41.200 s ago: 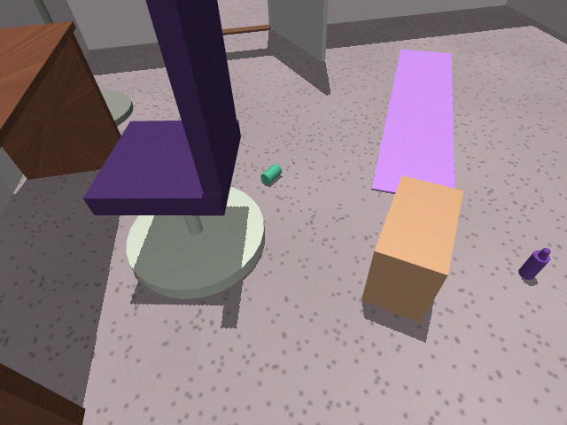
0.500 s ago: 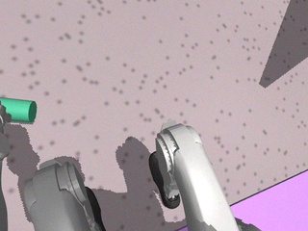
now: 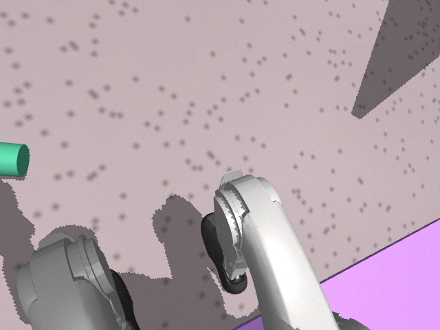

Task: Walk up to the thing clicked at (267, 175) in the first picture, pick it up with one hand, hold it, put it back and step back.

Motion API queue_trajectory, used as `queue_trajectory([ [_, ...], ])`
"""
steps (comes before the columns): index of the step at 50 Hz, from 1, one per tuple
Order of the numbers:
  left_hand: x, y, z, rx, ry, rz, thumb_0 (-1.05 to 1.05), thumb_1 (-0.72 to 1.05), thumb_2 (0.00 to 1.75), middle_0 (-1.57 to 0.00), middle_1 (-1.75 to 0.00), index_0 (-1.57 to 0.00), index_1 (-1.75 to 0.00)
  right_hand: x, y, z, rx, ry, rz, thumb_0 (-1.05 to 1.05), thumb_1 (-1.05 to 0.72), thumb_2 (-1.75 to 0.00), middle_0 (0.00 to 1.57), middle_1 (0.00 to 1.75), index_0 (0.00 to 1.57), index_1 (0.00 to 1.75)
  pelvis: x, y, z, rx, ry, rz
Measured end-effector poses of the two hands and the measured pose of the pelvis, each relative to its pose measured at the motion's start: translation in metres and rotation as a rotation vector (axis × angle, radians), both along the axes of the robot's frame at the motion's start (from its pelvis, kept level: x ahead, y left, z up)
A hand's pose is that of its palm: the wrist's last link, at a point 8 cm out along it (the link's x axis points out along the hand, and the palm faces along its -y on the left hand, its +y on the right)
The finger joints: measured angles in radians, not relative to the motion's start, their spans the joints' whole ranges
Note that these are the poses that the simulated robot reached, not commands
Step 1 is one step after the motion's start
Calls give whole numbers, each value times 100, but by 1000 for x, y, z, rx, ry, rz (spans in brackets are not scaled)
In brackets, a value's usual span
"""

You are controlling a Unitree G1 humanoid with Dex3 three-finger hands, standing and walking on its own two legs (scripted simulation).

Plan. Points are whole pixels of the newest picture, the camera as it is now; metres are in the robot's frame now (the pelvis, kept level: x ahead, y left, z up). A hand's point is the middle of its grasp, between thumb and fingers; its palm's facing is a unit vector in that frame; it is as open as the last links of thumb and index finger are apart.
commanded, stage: rise first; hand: left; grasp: from above
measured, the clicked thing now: out of the picture +0.47 +0.30 -0.30
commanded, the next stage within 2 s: none
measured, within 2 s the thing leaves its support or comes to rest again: neither
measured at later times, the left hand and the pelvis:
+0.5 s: hand out of the picture +0.44 +0.35 -0.20, palm faces -0.05 -0.46 -0.89, open 14.0 cm; pelvis +0.00 +0.00 +0.00, yaw +0 degrees
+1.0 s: hand out of the picture +0.45 +0.34 -0.20, palm faces -0.03 -0.46 -0.89, open 14.1 cm; pelvis +0.00 +0.00 +0.00, yaw +0 degrees
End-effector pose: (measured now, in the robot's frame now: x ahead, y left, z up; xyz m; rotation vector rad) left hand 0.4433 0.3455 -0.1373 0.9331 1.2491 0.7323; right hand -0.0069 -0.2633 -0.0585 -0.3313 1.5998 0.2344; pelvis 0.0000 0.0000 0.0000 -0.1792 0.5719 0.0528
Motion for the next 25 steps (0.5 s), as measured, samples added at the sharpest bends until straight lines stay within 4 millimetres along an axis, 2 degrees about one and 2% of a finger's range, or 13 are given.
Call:
queue_trajectory([
  [14,2,10,3,2,-10,-16,0,-55,102,-10,-103,-8,-105,11,5,0,5,-27,5,0,-92,-91,19,30,19,30,2,2,1,-7,7,3],
  [25,-1,7,-2,-8,5,-23,0,-54,101,-10,-104,-9,-105,14,6,0,6,-38,19,0,-92,-91,19,30,19,30,1,2,1,-7,2,4],
])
